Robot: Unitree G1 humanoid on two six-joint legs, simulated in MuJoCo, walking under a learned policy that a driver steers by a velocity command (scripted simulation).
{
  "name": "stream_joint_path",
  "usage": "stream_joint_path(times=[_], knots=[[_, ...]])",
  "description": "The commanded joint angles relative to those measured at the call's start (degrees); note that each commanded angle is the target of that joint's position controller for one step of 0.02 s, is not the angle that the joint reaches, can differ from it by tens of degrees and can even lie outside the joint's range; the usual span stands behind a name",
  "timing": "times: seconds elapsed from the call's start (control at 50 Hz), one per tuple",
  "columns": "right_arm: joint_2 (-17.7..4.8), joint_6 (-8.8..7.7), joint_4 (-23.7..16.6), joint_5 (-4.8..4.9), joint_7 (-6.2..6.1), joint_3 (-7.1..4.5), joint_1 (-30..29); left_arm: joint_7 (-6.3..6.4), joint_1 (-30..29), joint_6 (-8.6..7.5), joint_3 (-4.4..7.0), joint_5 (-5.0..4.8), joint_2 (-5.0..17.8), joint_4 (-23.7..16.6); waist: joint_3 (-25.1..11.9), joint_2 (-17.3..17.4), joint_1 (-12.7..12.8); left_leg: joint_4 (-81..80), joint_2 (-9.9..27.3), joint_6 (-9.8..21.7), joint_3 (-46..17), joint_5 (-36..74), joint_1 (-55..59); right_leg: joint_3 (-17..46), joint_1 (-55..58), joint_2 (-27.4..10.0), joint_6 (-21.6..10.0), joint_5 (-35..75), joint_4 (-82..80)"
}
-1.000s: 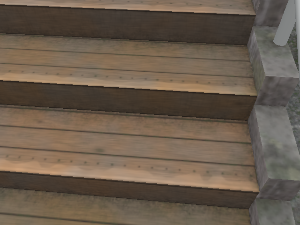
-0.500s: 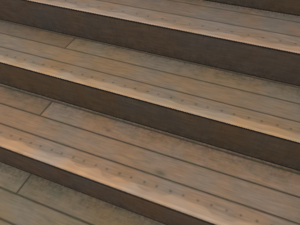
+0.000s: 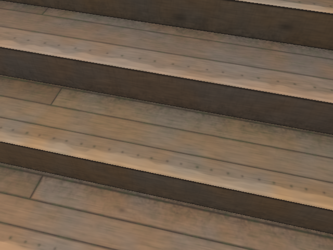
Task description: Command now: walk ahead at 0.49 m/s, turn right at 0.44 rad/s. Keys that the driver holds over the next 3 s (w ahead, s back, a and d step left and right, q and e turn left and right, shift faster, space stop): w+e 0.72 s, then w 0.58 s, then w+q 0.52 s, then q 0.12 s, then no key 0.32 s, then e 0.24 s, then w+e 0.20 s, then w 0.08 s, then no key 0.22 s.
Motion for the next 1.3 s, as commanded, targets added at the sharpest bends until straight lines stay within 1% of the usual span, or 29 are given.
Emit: stream_joint_path(times=[0.02, 0.06, 0.18, 0.26, 0.3, 0.34, 0.38, 0.42, 0.46, 0.48, 0.5, 0.52, 0.54, 0.6, 0.66, 0.68, 0.76, 0.82, 0.86, 0.9, 0.92, 0.94, 0.96, 0.98, 1.02, 1.06, 1.14, 1.22, 1.3], knots=[[4.3, -3.04, -5.2, -1.47, -0.66, 1.31, -12.0, -1.5, 2.9, 0.59, -1.55, -1.17, -4.4, -1.7, 1.4, 4.1, 7.8, -36.7, 13.6, 3.9, -18.0, 3.7, 0.5, 1.7, -1.4, -3.0, -1.9, 0.5, 0.5], [0.9, -3.52, -3.7, -2.76, -0.81, 0.57, -8.0, -3.15, 0.7, 0.22, -1.15, -1.19, -3.0, -0.8, 3.5, 9.8, 5.4, -39.7, 12.7, 4.9, -12.3, 9.7, 5.3, -0.6, -6.5, 0.4, -3.4, -2.3, 15.9], [2.8, -2.02, 5.4, -6.73, -0.04, 2.78, 12.6, -0.59, -11.9, 0.26, -3.55, -2.1, -4.2, -6.0, 2.8, 5.6, -0.3, -38.4, 13.8, 6.2, -6.9, 20.2, 37.0, 0.2, -36.9, 2.4, -8.8, -7.7, 24.5], [5.2, -2.08, 6.6, -8.28, 0.66, 3.83, 16.4, 0.43, -24.1, 1.67, -4.47, -2.43, -3.9, -12.5, 3.1, 3.9, -2.6, -45.5, 12.9, 5.9, -0.7, 23.1, 37.3, -7.3, -33.5, -2.4, -8.2, -3.7, 0.2], [4.4, -2.01, 8.3, -8.01, 0.74, 3.88, 20.8, 0.88, -27.8, 3.13, -4.68, -2.34, -5.6, -14.6, 4.3, 7.8, -3.6, -47.3, 14.6, 6.5, -0.5, 33.1, 41.1, -10.2, -33.3, -2.9, -6.6, -3.4, -6.2], [0.4, -2.39, 4.7, -3.96, 2.78, 3.05, 11.5, -0.03, -32.9, 5.9, -4.94, -1.93, -6.3, -16.4, 4.8, 7.6, -0.9, -53.4, 15.6, 7.7, 5.5, 48.7, 27.5, -18.9, -11.3, -1.7, -3.5, -20.2, -23.7], [-6.4, -4.63, 3.9, -2.9, 2.4, 1.98, 11.1, -1.13, -21.4, 6.19, -4.29, -2.31, -7.5, -14.2, 2.2, 14.6, 5.8, -43.7, 17.5, 8.4, 9.1, 95.1, 30.4, -20.7, 1.9, 4.7, -1.0, -18.1, -22.2], [-12.6, -5.32, 2.5, -1.95, 2.58, -0.38, 7.2, 0.03, -9.6, 4.39, -1.48, -3.16, -1.9, -11.3, 0.8, 14.8, 11.1, -30.6, 18.0, 7.1, 8.2, 112.4, 34.4, -22.1, 14.8, 11.7, -0.1, -21.3, -42.3], [-7.4, -5.59, 2.4, -6.61, 4.13, 0.23, 9.4, 3.35, 13.7, 3.34, 1.42, -2.49, 4.3, -3.4, -13.8, 6.9, 14.3, -1.1, 12.0, 1.7, 3.2, 84.5, 3.3, 1.7, 57.1, 7.1, -8.0, -6.1, -48.5], [-4.8, -3.64, 1.8, -3.83, 6.38, -0.54, 3.4, 2.81, 24.6, 4.6, 1.56, 1.17, 6.3, 1.3, -14.2, -1.2, 16.0, 21.5, -1.7, 0.6, -3.4, 21.0, -8.7, 25.8, 60.3, -1.5, -12.9, -12.9, -71.5], [-0.2, -2.88, -0.9, -0.64, 6.93, 0.52, 0.6, 3.87, 24.8, 3.97, 3.0, 2.14, 7.6, 2.2, -9.9, 0.0, 15.5, 41.6, -3.8, 2.9, -18.3, 23.7, -15.8, 37.4, 52.3, -5.4, -12.7, -28.2, -77.8], [1.8, -2.96, -1.1, -1.01, 5.77, 0.12, -1.7, 4.01, 20.5, 2.88, 2.01, 1.48, 3.9, 3.4, -2.0, -2.0, 12.6, 52.7, -2.9, 3.8, -21.8, 28.1, -19.7, 36.3, 38.7, -5.5, -13.2, -34.0, -77.7], [2.2, -3.14, -3.0, -2.78, 4.26, 0.07, -3.5, 3.75, 13.8, 1.65, 0.57, 0.91, -0.6, 3.3, -1.3, 1.1, 8.3, 57.6, -4.1, 4.8, -23.7, 27.6, -21.0, 34.8, 33.4, -4.3, -13.6, -31.8, -79.4], [4.2, -0.96, -8.6, -2.77, 2.44, 1.49, -7.1, 2.44, -1.1, 1.46, -3.21, 0.18, -8.2, 3.4, -0.7, 6.0, -1.7, 63.6, -3.5, 8.8, -22.3, 23.6, -29.6, 22.2, 22.6, -1.7, -10.4, -24.0, -82.2], [-0.5, 0.3, -9.3, -0.7, 0.65, 0.78, -8.9, 1.74, -1.6, -1.48, -3.46, 1.38, -6.7, 3.9, -1.6, 4.7, -3.4, 51.8, 0.7, 5.6, -14.5, 18.7, -26.3, 7.5, 15.9, 2.1, -5.9, -12.9, -83.5], [0.5, -0.26, -10.1, -0.16, -0.23, 1.17, -10.4, 2.64, 5.8, -2.47, -3.86, 2.42, -6.4, 5.6, -2.0, -2.0, -1.3, 63.6, 0.0, 4.6, -12.6, 13.8, -27.9, 10.1, 17.4, 1.9, -5.7, -10.3, -83.9], [-1.0, -0.49, -19.6, -1.16, -2.21, 2.68, -29.9, 3.18, 22.4, -2.34, -3.74, 5.51, -4.2, 12.7, -0.7, 4.7, 6.0, 51.4, 3.0, 4.9, -16.6, 1.5, -46.7, 16.6, 38.4, -3.1, -2.5, -15.4, -80.6], [3.1, 1.51, -24.5, -0.92, -0.78, 4.4, -38.9, 0.46, 11.7, -1.56, -2.69, -0.1, 0.1, 5.1, 2.1, 0.1, 3.8, 23.5, 3.4, -1.3, -5.1, -6.2, -3.1, 14.3, 2.4, -4.4, -5.1, -22.9, -98.8], [4.6, 2.05, -19.3, -0.25, 1.93, 4.34, -25.0, -0.39, 11.7, -2.08, -1.48, -0.8, 4.4, 4.5, 2.9, -4.5, -0.4, 25.9, -0.3, -2.8, -3.0, 8.8, 3.7, 12.8, 12.4, -9.5, -6.0, 9.5, -95.9], [-6.5, -0.01, -16.7, 0.48, 2.09, -0.12, -16.3, -0.33, 12.8, -3.64, 0.9, -0.85, 7.6, 3.6, -7.2, -0.9, -2.7, 3.6, -5.7, 1.3, -4.6, 6.8, 10.8, 5.3, 36.0, -5.0, -2.0, 50.1, -76.7], [-9.0, -1.01, -12.4, -0.75, 2.0, -0.97, -2.9, -1.14, 21.3, -3.77, -0.09, 1.93, -0.9, 5.1, -20.4, 13.1, -2.7, -4.2, 3.6, 13.0, -32.1, 19.1, 37.1, 6.2, 16.5, 3.4, 1.2, 31.3, -57.2], [-12.5, 0.09, -8.1, -2.18, 1.18, -2.21, 12.4, -1.69, 18.4, -2.63, -0.17, 1.13, -4.5, 4.4, -22.6, 22.0, -8.3, -27.5, 13.5, 17.2, -64.1, 1.9, 47.8, 9.8, 1.1, 12.4, 2.9, -14.4, -35.1], [-12.1, -0.78, -4.6, -2.27, 0.58, -2.29, 17.2, -1.52, 10.0, -2.11, 0.62, -0.19, -5.2, 3.4, -7.3, 19.3, -10.6, -34.3, 13.4, 11.6, -69.3, -24.1, 38.6, 13.7, -12.2, 11.6, 1.9, -9.1, -12.7], [-11.8, -1.67, -3.7, -1.01, 0.22, -2.91, 9.4, -0.57, 6.5, -2.06, 0.49, -1.39, -5.4, 3.5, 2.0, 15.4, -6.7, -32.2, 12.4, 11.4, -61.3, -28.5, 26.5, 10.7, -17.1, 8.5, 0.7, -3.0, -6.2], [0.1, -0.89, -3.3, -0.54, -0.35, -0.43, -4.4, 1.22, 6.1, -1.49, -0.09, -0.18, -4.4, 4.0, -1.1, 2.6, 0.1, -29.4, 12.3, 10.3, -46.7, -12.8, 13.0, 8.8, -10.0, 4.8, -2.4, 4.3, -1.1], [7.6, -0.78, -2.0, -0.67, -0.69, 1.42, -9.0, 1.63, 5.1, -0.42, -0.67, -0.41, -5.2, 3.8, -1.8, 2.2, 4.4, -31.5, 10.7, 7.4, -38.3, -3.3, 9.0, 9.1, -11.0, 2.6, -4.0, 4.6, 0.1], [4.9, -2.54, -0.9, -3.11, 0.1, 0.88, -6.9, 0.92, -3.3, -0.02, -1.71, -0.68, -4.2, -0.5, -0.6, 3.2, 4.4, -37.0, 4.4, 3.8, -16.7, 5.5, 8.9, 1.5, -13.5, 2.2, -4.7, 5.9, -8.8], [4.5, -3.06, 3.3, -4.2, 0.88, 1.55, 8.4, 0.15, -4.8, 1.11, -1.7, 0.98, -3.1, 0.0, 1.7, 7.7, 0.1, -38.1, 6.8, 8.8, -19.1, 12.8, 22.4, -0.4, -28.5, 2.6, -2.5, 1.9, 5.7], [6.6, -2.53, 9.0, -5.96, 1.49, 2.96, 18.4, 2.46, -15.0, 1.12, -3.55, -0.06, -5.2, -5.9, 4.2, 6.9, -2.8, -38.5, 10.7, 9.8, -21.3, 16.4, 39.9, -1.0, -47.0, 1.4, -6.1, -2.8, 8.8]])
